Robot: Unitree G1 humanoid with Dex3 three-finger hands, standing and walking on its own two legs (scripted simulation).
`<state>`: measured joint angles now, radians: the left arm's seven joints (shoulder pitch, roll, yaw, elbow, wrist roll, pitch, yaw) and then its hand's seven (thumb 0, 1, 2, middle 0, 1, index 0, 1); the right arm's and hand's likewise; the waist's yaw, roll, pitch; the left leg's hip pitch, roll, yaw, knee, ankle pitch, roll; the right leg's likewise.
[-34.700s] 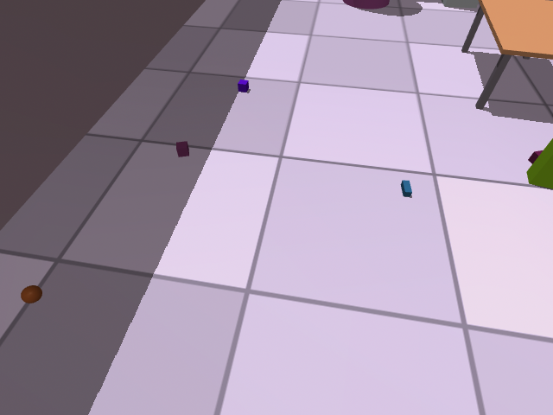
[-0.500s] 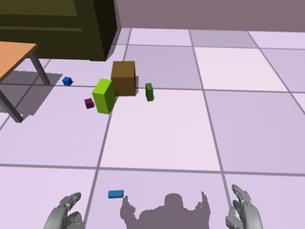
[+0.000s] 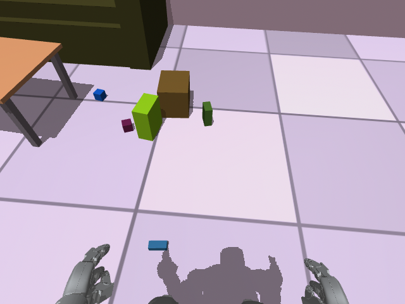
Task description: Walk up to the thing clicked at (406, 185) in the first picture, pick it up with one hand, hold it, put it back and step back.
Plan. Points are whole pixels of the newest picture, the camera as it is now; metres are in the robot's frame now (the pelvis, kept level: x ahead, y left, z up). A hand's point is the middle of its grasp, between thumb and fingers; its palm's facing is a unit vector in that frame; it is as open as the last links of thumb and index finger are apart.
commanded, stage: stand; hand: left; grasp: from above
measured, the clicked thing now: (158, 245) +0.46 +0.22 -0.71
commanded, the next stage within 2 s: none
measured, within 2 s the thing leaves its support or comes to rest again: neither
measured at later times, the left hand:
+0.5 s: hand out of the picture +0.04 +0.24 -0.12, palm faces +0.04 -0.95 -0.32, open 7.4 cm
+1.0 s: hand out of the picture +0.04 +0.24 -0.10, palm faces +0.03 -0.94 -0.34, open 7.4 cm
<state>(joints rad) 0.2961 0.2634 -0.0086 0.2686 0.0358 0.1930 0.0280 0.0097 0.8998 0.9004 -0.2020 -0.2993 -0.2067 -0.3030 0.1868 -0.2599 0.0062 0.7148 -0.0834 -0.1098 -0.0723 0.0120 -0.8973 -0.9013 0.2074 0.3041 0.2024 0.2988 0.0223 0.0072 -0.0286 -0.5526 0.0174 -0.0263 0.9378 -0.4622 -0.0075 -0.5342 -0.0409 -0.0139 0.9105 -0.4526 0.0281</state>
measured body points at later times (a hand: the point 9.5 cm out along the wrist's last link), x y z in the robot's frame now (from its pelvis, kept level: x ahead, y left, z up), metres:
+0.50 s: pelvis +0.00 +0.01 +0.05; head +0.01 +0.01 +0.50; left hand +0.04 +0.29 -0.09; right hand +0.07 -0.27 -0.09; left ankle +0.01 +0.13 -0.69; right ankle +0.01 -0.14 -0.69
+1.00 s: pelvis -0.01 -0.01 +0.06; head -0.01 -0.01 +0.51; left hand +0.04 +0.29 -0.08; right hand +0.06 -0.30 -0.09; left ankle +0.01 +0.13 -0.69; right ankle +0.01 -0.14 -0.69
